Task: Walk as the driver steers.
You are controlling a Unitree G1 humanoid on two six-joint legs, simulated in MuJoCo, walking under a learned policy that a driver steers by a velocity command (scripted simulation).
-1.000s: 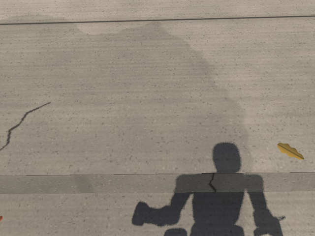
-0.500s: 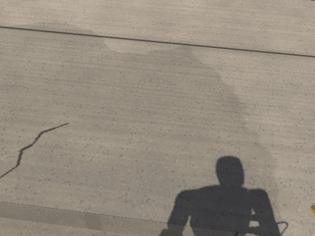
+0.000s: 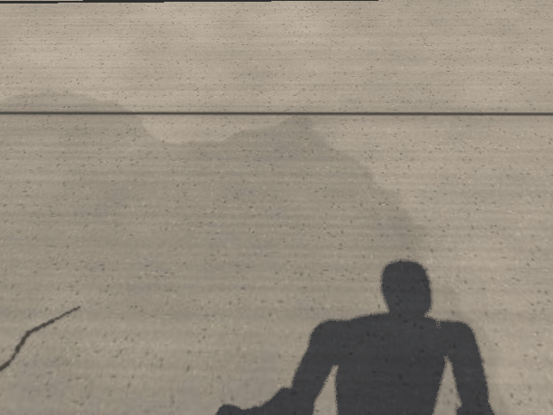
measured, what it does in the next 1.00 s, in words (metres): climbs: left foot 0.17 m higher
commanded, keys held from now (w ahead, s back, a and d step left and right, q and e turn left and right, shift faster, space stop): w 0.86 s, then w+e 0.14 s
